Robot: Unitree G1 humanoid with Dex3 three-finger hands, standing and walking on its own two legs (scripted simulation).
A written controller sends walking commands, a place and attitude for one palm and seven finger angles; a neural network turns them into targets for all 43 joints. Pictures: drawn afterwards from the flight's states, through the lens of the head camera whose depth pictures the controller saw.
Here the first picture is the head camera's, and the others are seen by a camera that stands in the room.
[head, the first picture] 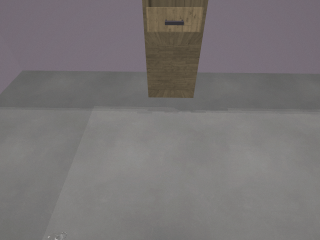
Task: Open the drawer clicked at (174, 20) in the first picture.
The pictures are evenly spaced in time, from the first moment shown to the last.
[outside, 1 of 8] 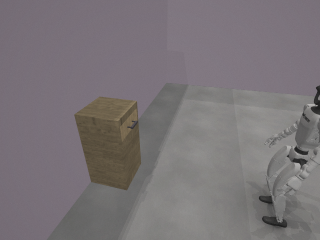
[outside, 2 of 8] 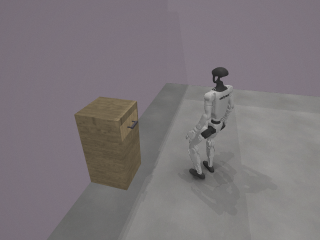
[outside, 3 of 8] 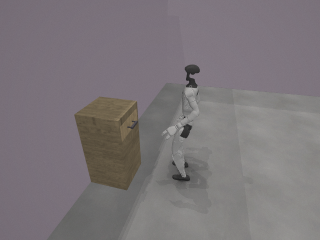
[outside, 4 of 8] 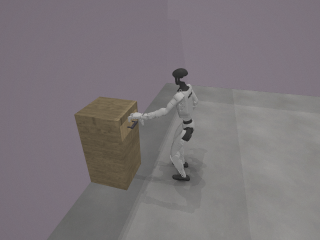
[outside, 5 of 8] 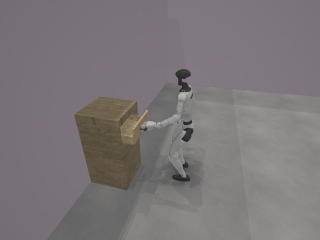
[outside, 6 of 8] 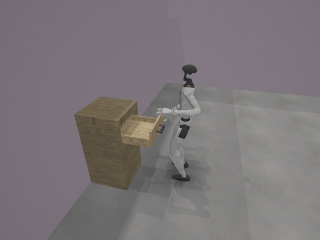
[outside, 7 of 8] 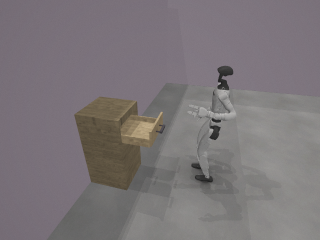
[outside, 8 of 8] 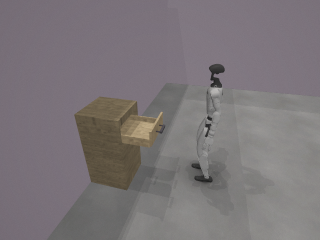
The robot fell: no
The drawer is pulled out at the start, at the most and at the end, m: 0.00 0.30 0.29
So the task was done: yes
